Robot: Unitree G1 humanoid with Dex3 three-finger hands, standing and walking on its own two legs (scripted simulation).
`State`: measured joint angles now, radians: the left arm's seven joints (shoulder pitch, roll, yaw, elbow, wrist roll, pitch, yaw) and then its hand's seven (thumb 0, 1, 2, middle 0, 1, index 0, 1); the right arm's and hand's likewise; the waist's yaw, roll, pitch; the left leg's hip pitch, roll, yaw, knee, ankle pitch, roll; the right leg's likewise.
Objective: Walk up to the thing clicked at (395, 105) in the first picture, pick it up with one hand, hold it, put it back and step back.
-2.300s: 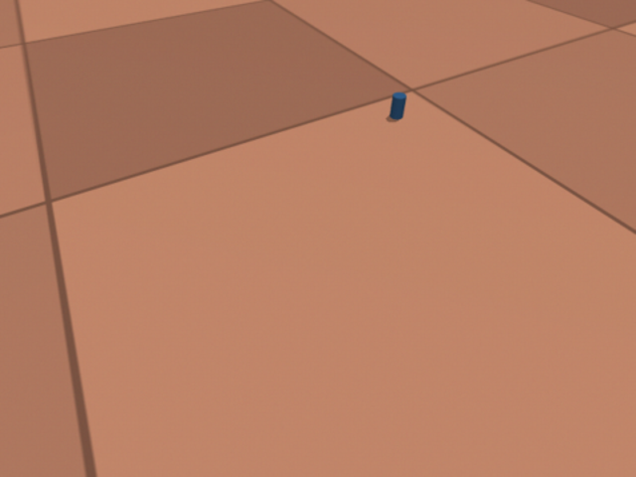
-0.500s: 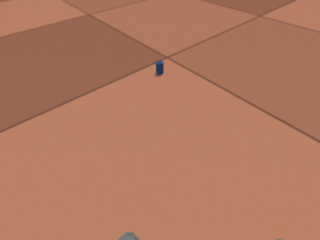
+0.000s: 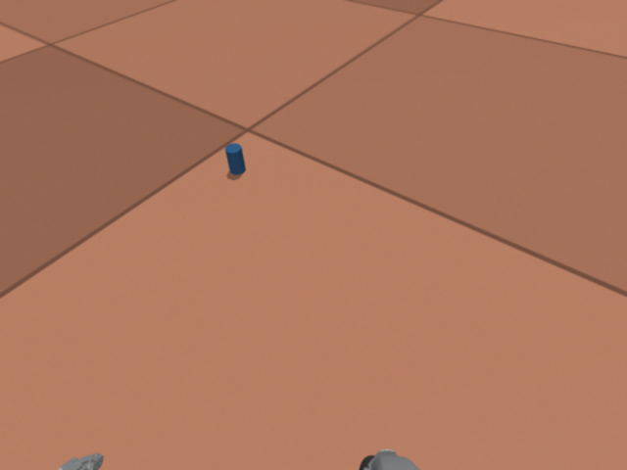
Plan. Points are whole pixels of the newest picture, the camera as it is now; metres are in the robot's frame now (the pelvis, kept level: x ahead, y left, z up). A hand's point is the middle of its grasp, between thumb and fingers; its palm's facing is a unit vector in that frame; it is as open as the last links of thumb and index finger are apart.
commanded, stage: walk up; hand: left
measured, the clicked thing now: (235, 159) +1.67 +0.27 -0.70
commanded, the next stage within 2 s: none
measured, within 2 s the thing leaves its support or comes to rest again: neither
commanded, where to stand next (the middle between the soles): +1.35 +0.05 m, yaw +0 degrees
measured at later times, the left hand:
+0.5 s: hand (127, 401) +0.30 +0.29 -0.14, palm faces +0.02 -0.93 -0.37, open 7.4 cm
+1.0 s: hand (173, 219) +0.68 +0.27 -0.13, palm faces -0.08 -0.92 -0.39, open 7.4 cm
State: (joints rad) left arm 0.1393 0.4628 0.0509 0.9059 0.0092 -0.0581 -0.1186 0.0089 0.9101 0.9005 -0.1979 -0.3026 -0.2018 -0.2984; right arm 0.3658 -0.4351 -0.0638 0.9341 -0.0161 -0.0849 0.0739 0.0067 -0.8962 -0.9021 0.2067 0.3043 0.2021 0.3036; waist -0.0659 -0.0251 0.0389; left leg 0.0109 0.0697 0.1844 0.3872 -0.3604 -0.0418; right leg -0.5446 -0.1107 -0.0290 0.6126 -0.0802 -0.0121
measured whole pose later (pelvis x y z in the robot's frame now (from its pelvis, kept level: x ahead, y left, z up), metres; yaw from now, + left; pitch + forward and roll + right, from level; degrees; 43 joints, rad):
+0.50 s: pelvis +0.30 +0.00 +0.00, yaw +1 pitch -1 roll -3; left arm 0.36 0.44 0.06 0.94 0.02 -0.09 -0.06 0.01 0.90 0.90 -0.20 -0.30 -0.21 -0.30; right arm 0.19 -0.44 -0.08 0.92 -0.03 -0.04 0.12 0.01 -0.90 -0.90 0.20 0.30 0.20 0.30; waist 0.06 0.03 0.04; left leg -0.50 0.11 0.04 0.57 -0.08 0.02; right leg 0.01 0.00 -0.11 0.40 -0.39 0.01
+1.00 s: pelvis +0.57 -0.01 -0.01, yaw +0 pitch -2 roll +2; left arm 0.19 0.43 0.06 0.92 0.01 -0.07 -0.09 0.01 0.91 0.90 -0.20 -0.30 -0.20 -0.30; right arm 0.38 -0.42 -0.06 0.91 -0.01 -0.06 0.06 0.01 -0.90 -0.90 0.21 0.30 0.20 0.30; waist -0.05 -0.01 0.04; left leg 0.00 0.03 0.11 0.49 -0.44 -0.02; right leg -0.43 -0.09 -0.06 0.55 -0.10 -0.03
